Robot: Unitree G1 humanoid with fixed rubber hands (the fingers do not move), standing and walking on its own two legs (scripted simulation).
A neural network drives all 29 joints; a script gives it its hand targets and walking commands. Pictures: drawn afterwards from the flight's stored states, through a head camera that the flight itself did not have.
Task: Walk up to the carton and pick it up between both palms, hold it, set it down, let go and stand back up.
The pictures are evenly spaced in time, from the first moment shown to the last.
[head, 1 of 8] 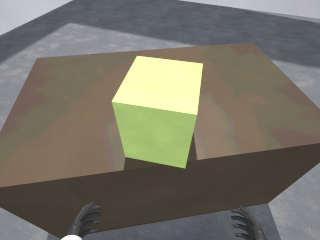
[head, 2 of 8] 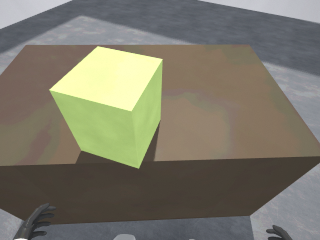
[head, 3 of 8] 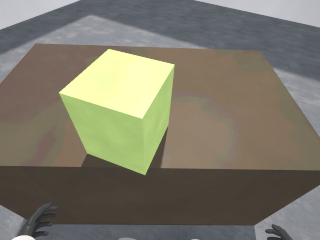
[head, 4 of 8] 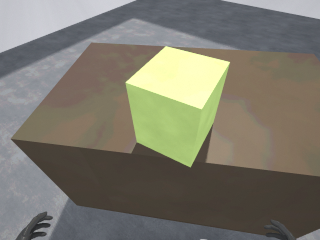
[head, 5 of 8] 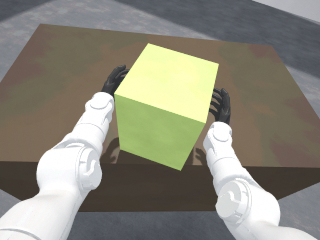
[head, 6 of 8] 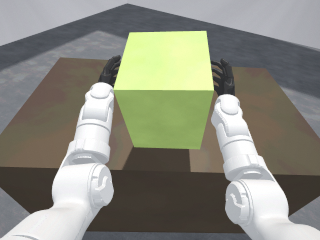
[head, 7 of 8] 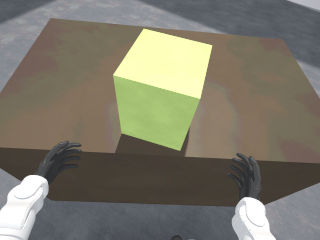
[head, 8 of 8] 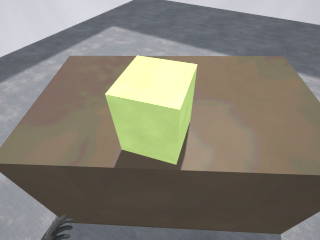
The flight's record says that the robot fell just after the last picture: no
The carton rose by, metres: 0.20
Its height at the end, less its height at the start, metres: +0.00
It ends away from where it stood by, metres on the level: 0.04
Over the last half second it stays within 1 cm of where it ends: yes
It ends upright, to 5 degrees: yes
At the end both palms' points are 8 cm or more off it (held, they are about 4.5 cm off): yes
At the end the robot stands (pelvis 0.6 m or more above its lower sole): yes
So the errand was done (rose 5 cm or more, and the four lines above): yes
